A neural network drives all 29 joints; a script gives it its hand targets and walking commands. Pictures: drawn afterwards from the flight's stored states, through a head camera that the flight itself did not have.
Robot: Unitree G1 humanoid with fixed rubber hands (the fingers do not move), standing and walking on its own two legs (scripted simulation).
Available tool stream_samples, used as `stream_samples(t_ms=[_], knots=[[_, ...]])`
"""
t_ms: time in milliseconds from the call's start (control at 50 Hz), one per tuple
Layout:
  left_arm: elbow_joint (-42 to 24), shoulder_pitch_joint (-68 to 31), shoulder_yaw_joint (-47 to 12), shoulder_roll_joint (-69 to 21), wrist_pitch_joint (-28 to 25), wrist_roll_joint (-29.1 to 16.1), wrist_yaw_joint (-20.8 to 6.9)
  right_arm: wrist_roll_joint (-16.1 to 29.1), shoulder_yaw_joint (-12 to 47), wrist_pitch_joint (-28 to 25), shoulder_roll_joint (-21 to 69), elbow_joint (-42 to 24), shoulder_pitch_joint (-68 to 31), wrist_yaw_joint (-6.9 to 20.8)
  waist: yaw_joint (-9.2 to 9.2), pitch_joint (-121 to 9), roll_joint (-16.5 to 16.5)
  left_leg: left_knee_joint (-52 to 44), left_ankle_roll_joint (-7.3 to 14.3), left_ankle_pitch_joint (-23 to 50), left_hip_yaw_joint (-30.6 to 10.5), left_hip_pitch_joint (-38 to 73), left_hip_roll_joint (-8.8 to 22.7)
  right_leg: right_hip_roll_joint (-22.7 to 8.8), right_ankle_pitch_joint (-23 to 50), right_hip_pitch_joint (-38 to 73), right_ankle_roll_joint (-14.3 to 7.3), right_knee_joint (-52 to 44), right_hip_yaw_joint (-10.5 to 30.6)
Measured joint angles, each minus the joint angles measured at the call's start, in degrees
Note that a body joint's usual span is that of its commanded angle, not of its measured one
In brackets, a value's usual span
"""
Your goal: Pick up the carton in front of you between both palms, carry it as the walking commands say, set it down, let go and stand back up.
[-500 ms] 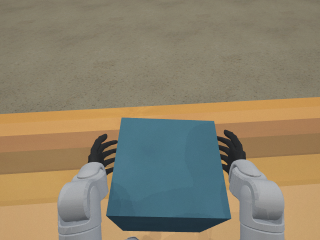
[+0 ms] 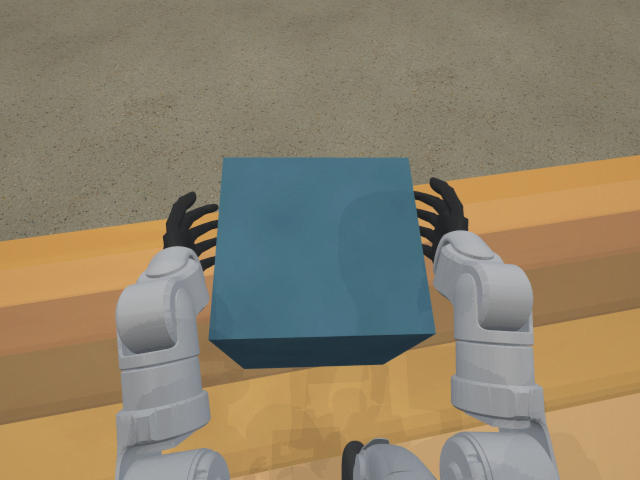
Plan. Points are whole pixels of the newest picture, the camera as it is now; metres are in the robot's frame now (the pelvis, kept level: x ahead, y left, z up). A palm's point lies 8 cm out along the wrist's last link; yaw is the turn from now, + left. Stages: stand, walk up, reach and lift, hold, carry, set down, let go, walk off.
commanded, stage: carry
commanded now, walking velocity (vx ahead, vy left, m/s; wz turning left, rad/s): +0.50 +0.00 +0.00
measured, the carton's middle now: (315, 277) +0.35 +0.00 +0.03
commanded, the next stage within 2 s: none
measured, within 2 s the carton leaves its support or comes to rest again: neither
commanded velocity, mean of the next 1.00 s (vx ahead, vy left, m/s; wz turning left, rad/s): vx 0.50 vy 0.00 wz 0.31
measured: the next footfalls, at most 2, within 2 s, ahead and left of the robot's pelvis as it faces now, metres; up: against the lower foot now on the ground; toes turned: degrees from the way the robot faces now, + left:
right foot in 0.02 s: +0.18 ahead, -0.08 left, +0.00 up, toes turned -6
left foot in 0.48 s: +0.47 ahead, +0.06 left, -0.10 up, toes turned +3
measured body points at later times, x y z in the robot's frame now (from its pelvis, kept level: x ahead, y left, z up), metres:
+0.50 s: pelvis +0.35 +0.01 -0.07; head +0.34 +0.01 +0.38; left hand +0.70 +0.16 +0.05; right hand +0.69 -0.15 +0.05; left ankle +0.44 +0.06 -0.81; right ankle +0.16 -0.07 -0.69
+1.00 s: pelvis +0.69 +0.00 -0.21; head +0.71 +0.01 +0.24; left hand +0.99 +0.22 -0.13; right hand +1.06 -0.08 -0.12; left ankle +0.53 +0.08 -0.78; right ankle +0.74 -0.06 -0.93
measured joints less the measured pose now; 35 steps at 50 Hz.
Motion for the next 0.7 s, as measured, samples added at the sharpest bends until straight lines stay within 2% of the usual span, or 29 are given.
stream_samples(t_ms=[40,60,100,140,180,240,260,320,400,440,460,480,500,520,540,580,620,700], knots=[[1.3,-1.8,-0.4,-0.5,0.0,-0.3,-0.1,0.0,-0.6,0.7,-1.1,-0.8,-0.3,0.0,2.39,0.2,1.1,11.1,-0.4,-1.0,-0.3,-2.0,1.9,1.6,-4.4,3.3,-1.3,-0.1,-1.3],[1.7,-2.5,-0.6,-0.8,0.0,-0.1,0.3,-0.1,-0.7,0.8,-1.8,-0.8,-0.4,0.0,3.73,0.7,1.7,20.5,-0.7,0.4,-3.1,-5.3,1.9,2.1,-6.9,3.2,-1.5,2.4,-1.5],[2.2,-2.8,-1.0,-1.2,0.6,-0.2,0.9,-0.5,-1.1,1.3,-1.9,-1.2,0.5,-0.1,5.56,1.4,1.2,37.2,-0.2,0.6,-8.2,-12.8,-0.1,2.5,-9.3,4.5,-1.6,4.0,-1.3],[1.9,-2.0,-1.0,-1.4,1.6,-0.6,1.2,-1.2,-2.0,2.2,-0.7,-2.2,1.7,0.1,6.65,1.9,0.3,43.4,0.4,2.4,-10.2,-19.0,-0.8,2.8,-10.7,7.0,-1.6,2.8,-1.0],[1.3,-0.9,-0.9,-1.4,2.3,-1.4,1.2,-2.0,-3.0,2.9,1.0,-3.4,2.4,0.6,7.13,2.4,-0.4,40.9,0.6,4.0,-10.9,-23.6,-0.2,2.8,-12.1,9.6,-1.6,1.1,-0.8],[-0.1,-0.2,-1.1,-1.3,2.0,-2.3,1.3,-2.9,-3.7,2.9,2.4,-5.8,3.0,1.1,7.47,3.2,-1.0,30.6,0.4,4.1,-11.1,-28.1,0.9,2.6,-14.5,12.9,-1.4,-0.2,-0.3],[-0.5,-0.4,-1.2,-1.2,1.8,-2.5,1.3,-3.1,-3.7,2.7,2.5,-6.6,3.0,1.2,7.49,3.4,-1.0,27.9,0.3,6.7,-10.9,-29.4,1.1,2.5,-15.6,13.8,-1.3,-0.2,-0.2],[-1.1,-1.4,-1.9,-1.4,1.0,-2.4,1.3,-3.4,-3.4,2.1,1.9,-8.4,3.4,1.3,7.77,3.2,-0.1,20.4,0.2,21.7,-10.4,-31.9,1.8,2.9,-19.8,16.5,-0.5,1.4,0.1],[0.1,-2.0,-2.8,-1.9,1.1,-1.4,1.2,-4.2,-3.1,2.3,1.1,-8.7,4.6,1.6,8.60,0.9,1.9,1.3,-0.1,41.0,-9.6,-28.3,1.8,4.3,-28.6,21.0,0.7,6.7,0.6],[1.5,-2.0,-2.6,-1.7,1.7,-0.5,0.9,-4.9,-2.9,2.7,1.2,-6.9,4.7,1.8,7.96,-0.9,2.3,-1.5,0.8,47.6,-7.6,-25.6,1.2,4.4,-34.7,23.2,1.3,12.0,0.5],[2.4,-1.9,-2.2,-1.6,2.0,0.0,0.6,-5.3,-2.6,3.0,1.2,-5.5,4.6,1.8,7.00,-1.7,2.4,-2.2,1.2,48.0,-6.4,-23.2,0.8,4.1,-37.3,24.0,1.7,16.2,0.0],[3.2,-1.7,-1.6,-1.2,2.4,0.3,0.2,-5.6,-2.2,3.3,1.4,-3.8,4.0,1.9,5.57,-2.3,2.6,-3.3,1.5,47.0,-5.0,-19.9,0.4,3.5,-33.5,24.2,1.6,22.6,-0.6],[4.1,-1.7,-1.0,-0.6,2.6,0.4,-0.3,-5.8,-1.9,3.4,1.7,-1.9,3.4,2.0,3.83,-3.0,2.1,-2.2,2.2,37.2,-4.3,-17.1,-0.5,2.6,-33.0,22.7,1.2,31.3,-0.3],[5.2,-1.9,-0.7,-0.1,2.4,0.3,-0.6,-5.6,-1.7,3.4,1.6,-0.5,3.0,1.8,2.31,-3.6,1.5,0.2,3.1,24.2,-4.6,-15.9,-1.7,2.5,-32.6,20.0,1.4,39.8,1.5],[6.4,-2.1,-0.6,0.2,2.0,0.4,-0.7,-5.1,-1.4,3.4,1.2,0.7,2.6,1.5,1.03,-3.9,1.1,2.9,4.7,14.4,-5.1,-15.8,-3.0,2.8,-32.0,16.8,1.8,46.1,3.6],[8.1,-1.7,-0.1,-0.1,1.5,0.8,-0.1,-2.9,-0.7,3.3,0.2,2.9,2.8,0.4,-1.16,-3.6,0.4,8.2,4.8,9.8,-5.0,-17.1,-4.9,2.9,-30.5,10.1,2.6,52.2,7.1],[8.7,-0.3,1.0,-1.5,1.3,1.9,0.3,-1.2,-0.4,3.1,-0.4,4.6,3.4,-0.5,-2.74,-2.7,0.6,11.5,6.1,6.7,-5.2,-17.2,-5.9,2.5,-27.6,4.1,3.2,50.5,9.0],[7.3,2.8,2.8,-3.6,-0.5,2.8,-0.2,1.1,-0.5,0.9,-0.3,6.7,4.1,-1.2,-4.25,0.5,0.0,13.3,6.1,1.8,-6.5,-14.4,-7.2,0.0,-19.0,-3.2,4.6,32.7,10.1]])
